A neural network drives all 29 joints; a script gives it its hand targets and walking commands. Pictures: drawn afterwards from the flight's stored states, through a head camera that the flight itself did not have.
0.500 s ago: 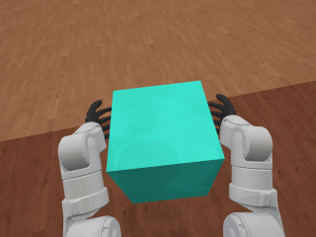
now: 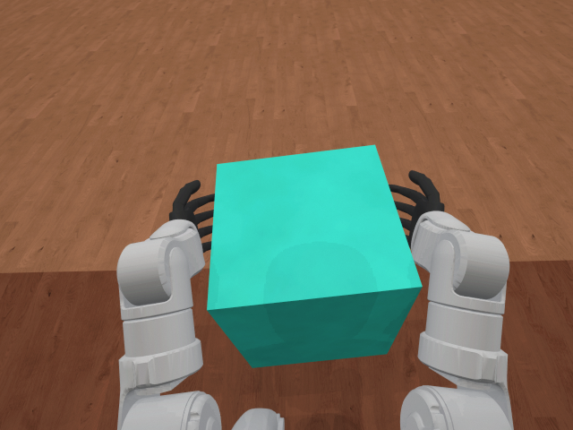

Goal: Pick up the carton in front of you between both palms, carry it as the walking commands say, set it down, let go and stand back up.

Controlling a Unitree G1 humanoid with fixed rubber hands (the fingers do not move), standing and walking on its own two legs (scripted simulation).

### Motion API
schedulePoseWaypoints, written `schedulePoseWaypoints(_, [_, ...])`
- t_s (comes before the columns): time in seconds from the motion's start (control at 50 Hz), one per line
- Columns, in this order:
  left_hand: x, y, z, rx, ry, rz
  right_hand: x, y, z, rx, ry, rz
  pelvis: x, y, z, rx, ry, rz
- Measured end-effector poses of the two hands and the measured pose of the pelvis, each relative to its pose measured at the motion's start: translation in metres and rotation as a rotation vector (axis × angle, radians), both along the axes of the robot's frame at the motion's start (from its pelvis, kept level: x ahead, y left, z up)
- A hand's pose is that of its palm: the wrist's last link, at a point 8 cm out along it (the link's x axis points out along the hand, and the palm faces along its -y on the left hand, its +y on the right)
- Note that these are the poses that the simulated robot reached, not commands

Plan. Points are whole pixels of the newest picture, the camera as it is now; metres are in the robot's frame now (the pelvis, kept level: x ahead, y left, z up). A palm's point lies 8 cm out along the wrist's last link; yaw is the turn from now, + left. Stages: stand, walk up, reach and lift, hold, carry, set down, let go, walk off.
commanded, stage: carry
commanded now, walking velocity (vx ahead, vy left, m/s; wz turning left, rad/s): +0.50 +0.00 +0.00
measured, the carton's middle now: (308, 266) +0.34 +0.03 +0.06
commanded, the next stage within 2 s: none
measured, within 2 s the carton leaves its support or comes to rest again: neither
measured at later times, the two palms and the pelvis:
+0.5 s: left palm (241, 65) +0.67 +0.16 +0.20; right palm (416, 63) +0.65 -0.14 +0.21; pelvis +0.32 +0.03 +0.05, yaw -1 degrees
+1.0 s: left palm out of the picture +0.99 +0.16 +0.26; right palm out of the picture +0.98 -0.14 +0.26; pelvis +0.64 +0.02 +0.09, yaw -1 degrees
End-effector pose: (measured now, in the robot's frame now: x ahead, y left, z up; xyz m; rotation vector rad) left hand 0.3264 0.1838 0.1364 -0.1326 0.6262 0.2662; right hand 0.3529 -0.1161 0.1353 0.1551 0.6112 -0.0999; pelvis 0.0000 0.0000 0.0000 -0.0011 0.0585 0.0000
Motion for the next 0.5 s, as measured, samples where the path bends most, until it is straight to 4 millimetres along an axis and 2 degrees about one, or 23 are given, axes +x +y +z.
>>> schedulePoseWaypoints(0.08, [0.061,-0.006,0.022,0.001,-0.071,-0.037,0.046,-0.007,0.017,-0.018,-0.067,-0.039,0.049,0.007,0.007,0.0,0.009,-0.007])
schedulePoseWaypoints(0.14, [0.11,-0.01,0.033,0.003,-0.102,-0.076,0.083,-0.012,0.028,-0.039,-0.098,-0.065,0.093,0.016,0.008,0.002,0.017,-0.015])
schedulePoseWaypoints(0.24, [0.195,-0.018,0.028,0.004,-0.088,-0.164,0.143,-0.018,0.031,-0.075,-0.078,-0.13,0.168,0.036,0.004,0.037,-0.004,-0.026])
schedulePoseWaypoints(0.3, [0.233,-0.025,0.024,0.002,-0.019,-0.19,0.167,-0.026,0.026,-0.078,0.0,-0.18,0.201,0.043,0.02,0.021,-0.003,-0.024])
schedulePoseWaypoints(0.36, [0.266,-0.029,0.027,-0.028,0.004,-0.183,0.195,-0.028,0.031,-0.072,0.029,-0.19,0.232,0.045,0.036,0.01,0.002,-0.027])
schedulePoseWaypoints(0.42, [0.298,-0.028,0.04,-0.032,-0.028,-0.165,0.233,-0.028,0.047,-0.067,-0.004,-0.184,0.265,0.043,0.047,0.002,0.005,-0.026])
schedulePoseWaypoints(0.5, [0.344,-0.021,0.062,-0.018,-0.094,-0.131,0.295,-0.023,0.073,-0.065,-0.078,-0.145,0.316,0.034,0.054,0.001,0.012,-0.015])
